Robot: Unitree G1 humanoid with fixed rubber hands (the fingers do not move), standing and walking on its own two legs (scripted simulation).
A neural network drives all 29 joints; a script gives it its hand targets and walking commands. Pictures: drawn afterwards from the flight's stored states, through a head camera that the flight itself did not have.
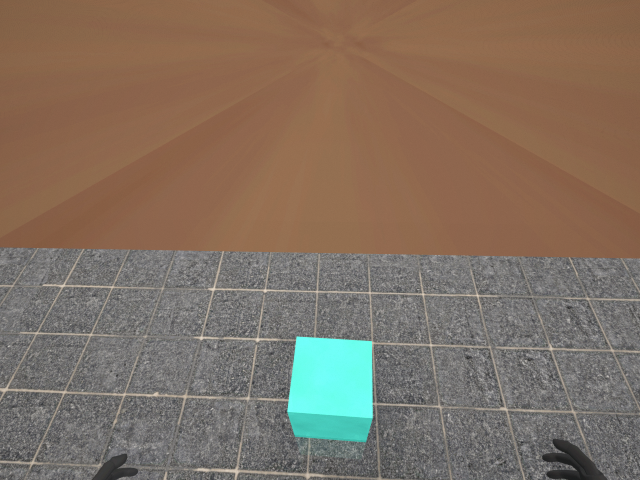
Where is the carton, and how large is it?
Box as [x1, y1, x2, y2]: [287, 337, 372, 441]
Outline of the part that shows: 297,337 287,410 295,436 365,441 372,418 371,341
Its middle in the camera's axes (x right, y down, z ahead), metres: +0.04 +0.45 +1.11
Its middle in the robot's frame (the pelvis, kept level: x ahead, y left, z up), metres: +0.43 +0.00 -0.66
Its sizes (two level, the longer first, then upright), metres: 0.210 0.200 0.250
